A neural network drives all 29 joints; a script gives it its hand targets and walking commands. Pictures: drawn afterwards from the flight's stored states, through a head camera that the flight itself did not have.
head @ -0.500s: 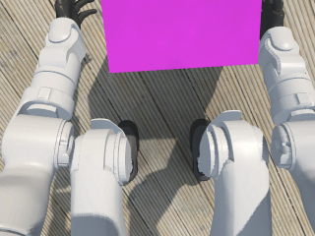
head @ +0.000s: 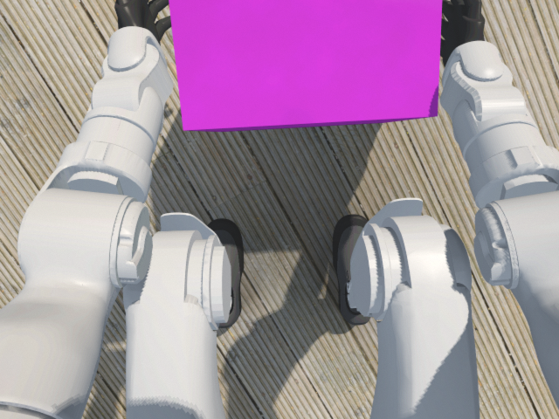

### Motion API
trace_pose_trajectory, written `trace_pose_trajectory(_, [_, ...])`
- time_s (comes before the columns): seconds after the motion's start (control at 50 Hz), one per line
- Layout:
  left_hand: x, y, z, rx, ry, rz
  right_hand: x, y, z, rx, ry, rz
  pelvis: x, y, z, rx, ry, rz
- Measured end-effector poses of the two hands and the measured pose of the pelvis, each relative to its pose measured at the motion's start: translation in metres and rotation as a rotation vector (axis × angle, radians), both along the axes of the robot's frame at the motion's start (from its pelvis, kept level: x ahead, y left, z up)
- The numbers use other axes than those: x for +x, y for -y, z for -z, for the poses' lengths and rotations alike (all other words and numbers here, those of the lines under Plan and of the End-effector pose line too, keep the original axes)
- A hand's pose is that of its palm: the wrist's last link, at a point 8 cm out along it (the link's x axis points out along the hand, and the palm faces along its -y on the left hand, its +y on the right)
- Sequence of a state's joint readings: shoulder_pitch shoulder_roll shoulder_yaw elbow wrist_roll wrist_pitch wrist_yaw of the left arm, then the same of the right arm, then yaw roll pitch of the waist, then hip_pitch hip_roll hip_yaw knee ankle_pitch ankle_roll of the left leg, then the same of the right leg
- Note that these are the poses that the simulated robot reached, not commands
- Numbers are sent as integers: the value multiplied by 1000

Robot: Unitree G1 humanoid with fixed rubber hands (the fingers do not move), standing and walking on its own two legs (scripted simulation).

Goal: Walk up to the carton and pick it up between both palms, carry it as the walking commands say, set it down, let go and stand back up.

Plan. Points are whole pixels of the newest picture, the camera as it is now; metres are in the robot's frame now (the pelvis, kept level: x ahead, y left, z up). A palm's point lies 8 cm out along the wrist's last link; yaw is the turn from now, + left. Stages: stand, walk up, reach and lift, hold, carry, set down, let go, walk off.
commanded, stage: reach and lift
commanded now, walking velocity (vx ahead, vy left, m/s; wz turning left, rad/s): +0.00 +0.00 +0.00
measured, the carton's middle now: (302, 68) +0.49 -0.04 -0.24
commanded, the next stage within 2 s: none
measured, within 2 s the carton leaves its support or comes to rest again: leaves its support in 0.56 s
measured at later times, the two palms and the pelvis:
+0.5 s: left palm (137, 27) +0.53 +0.14 -0.16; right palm (457, 44) +0.49 -0.22 -0.19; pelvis -0.01 +0.00 +0.00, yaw -1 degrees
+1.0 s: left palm (115, 16) +0.52 +0.13 -0.09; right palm (502, 21) +0.49 -0.23 -0.11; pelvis -0.02 +0.01 +0.03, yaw -2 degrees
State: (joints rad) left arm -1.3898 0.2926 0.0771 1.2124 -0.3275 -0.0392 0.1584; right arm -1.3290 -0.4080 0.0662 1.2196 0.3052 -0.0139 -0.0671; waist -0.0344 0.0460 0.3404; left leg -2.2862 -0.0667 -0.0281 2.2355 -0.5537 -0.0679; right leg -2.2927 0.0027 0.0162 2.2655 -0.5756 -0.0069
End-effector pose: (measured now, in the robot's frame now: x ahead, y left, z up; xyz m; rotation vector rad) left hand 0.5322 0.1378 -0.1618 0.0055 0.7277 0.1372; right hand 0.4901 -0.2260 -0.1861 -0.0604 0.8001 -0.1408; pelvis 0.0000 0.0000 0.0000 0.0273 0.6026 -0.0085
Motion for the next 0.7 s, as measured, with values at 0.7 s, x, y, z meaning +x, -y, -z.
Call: trace_pose_trajectory(0.7, [-14, -15, -36, 14, 44, -36, 3, -14, -33, 35, 59, 7, -20, -5, -7, -8, 177, 20])
